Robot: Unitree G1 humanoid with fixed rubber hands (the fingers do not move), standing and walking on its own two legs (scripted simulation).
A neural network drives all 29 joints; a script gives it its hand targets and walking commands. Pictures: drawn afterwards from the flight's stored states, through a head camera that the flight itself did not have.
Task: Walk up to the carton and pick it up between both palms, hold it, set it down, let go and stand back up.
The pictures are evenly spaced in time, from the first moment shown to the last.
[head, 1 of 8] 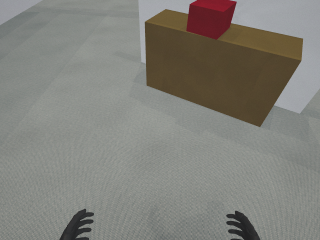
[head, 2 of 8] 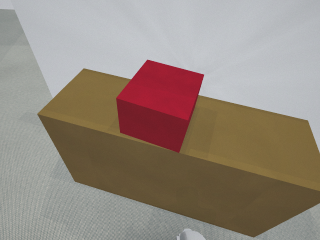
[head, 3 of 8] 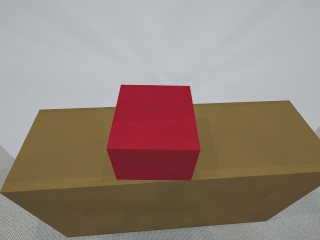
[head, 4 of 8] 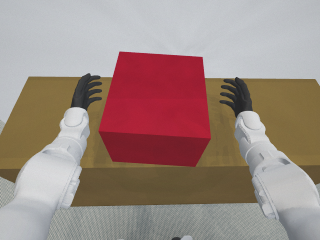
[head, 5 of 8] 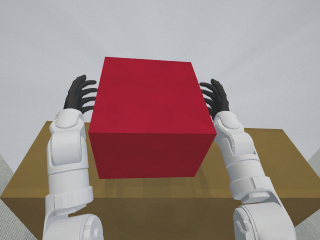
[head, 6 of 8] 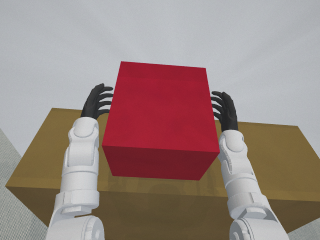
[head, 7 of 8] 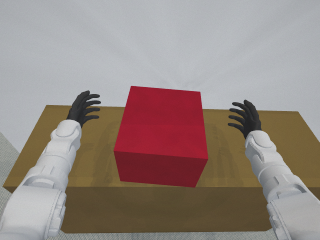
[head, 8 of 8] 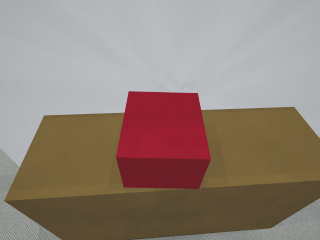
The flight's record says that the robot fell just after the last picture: no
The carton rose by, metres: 0.23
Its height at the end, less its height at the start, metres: +0.00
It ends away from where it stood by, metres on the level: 0.00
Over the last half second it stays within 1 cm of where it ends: yes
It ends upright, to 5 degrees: yes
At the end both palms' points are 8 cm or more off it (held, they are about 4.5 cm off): yes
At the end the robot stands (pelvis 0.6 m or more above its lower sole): yes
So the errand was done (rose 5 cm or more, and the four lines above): yes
